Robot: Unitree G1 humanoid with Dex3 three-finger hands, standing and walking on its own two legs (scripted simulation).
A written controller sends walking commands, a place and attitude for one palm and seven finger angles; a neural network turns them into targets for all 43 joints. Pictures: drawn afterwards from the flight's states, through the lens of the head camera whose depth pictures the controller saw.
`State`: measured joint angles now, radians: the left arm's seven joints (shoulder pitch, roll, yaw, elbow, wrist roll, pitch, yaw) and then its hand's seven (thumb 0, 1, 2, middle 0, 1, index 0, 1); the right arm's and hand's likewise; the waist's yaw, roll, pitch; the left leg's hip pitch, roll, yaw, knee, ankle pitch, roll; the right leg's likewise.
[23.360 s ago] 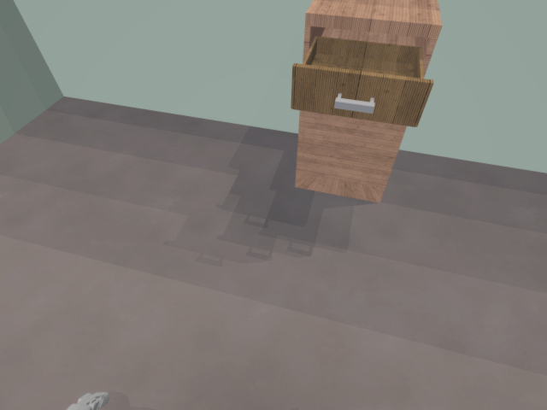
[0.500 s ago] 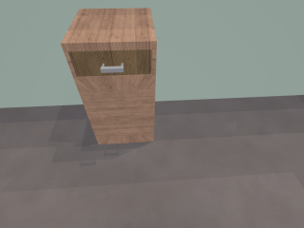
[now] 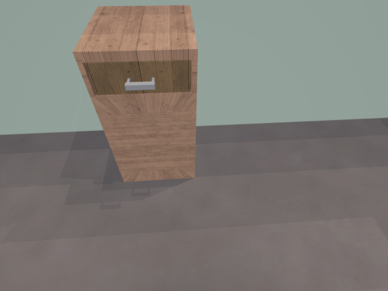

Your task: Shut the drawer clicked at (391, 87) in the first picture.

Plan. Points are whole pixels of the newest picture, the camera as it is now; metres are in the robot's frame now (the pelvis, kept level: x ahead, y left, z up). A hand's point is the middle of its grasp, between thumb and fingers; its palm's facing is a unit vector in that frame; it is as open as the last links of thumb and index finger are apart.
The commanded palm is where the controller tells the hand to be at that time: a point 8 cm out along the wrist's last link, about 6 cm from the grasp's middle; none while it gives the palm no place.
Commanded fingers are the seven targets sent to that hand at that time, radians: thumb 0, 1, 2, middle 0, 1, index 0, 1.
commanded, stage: look to check the result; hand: left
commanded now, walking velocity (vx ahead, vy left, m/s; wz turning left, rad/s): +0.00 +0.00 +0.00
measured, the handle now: (140, 82) +0.82 +0.25 -0.05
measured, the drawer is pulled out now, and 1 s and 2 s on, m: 0.00 0.00 0.00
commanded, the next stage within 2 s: stand and wait in 0.26 s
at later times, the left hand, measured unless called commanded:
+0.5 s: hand out of the picture -0.01 +0.15 -0.18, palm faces +0.03 -0.98 -0.17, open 7.4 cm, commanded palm none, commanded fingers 0.00 0.90 0.90 -0.20 -0.30 -0.20 -0.30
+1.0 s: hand out of the picture +0.00 +0.15 -0.17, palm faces +0.03 -0.98 -0.18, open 7.4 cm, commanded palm none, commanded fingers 0.00 0.90 0.90 -0.20 -0.30 -0.20 -0.30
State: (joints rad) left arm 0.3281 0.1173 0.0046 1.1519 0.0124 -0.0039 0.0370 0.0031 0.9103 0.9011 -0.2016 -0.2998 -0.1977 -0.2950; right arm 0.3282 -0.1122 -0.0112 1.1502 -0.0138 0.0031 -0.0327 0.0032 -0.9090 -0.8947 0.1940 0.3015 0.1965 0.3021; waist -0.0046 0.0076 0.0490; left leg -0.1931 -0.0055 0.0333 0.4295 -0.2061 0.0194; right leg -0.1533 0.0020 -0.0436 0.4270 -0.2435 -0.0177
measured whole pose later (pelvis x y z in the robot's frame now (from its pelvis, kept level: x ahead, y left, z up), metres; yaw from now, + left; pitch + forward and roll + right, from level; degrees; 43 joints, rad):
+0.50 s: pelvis +0.01 +0.00 +0.00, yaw +0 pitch -2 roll +0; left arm 0.30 0.12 0.00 1.14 0.01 -0.01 0.04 0.00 0.91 0.90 -0.20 -0.30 -0.20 -0.30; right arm 0.30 -0.11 -0.01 1.16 -0.01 0.00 -0.03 0.00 -0.91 -0.89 0.19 0.30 0.20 0.30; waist -0.01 0.01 0.05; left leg -0.17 0.00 0.03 0.41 -0.21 0.01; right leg -0.13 0.01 -0.04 0.41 -0.25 -0.02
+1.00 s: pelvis +0.02 -0.01 +0.00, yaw +0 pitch -2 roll +0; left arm 0.30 0.12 0.00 1.15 0.01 -0.01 0.04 0.00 0.91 0.90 -0.20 -0.30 -0.20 -0.30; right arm 0.29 -0.12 -0.01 1.16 -0.01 0.00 -0.04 0.00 -0.91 -0.89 0.19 0.30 0.20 0.30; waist 0.00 0.01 0.05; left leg -0.15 0.00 0.04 0.40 -0.21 0.01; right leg -0.12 0.01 -0.04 0.40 -0.25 -0.03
